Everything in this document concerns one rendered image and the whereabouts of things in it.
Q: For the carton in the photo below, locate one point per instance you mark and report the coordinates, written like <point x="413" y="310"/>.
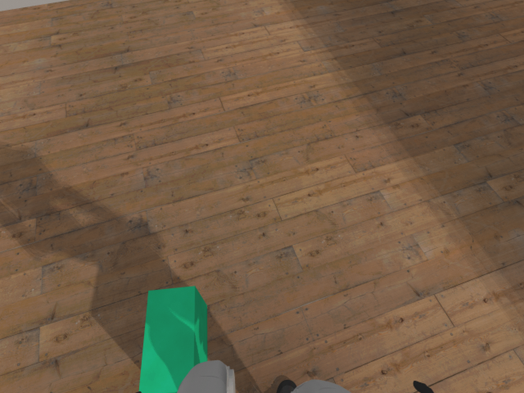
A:
<point x="175" y="338"/>

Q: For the left robot thigh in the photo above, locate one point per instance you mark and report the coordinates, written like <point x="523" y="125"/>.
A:
<point x="209" y="377"/>

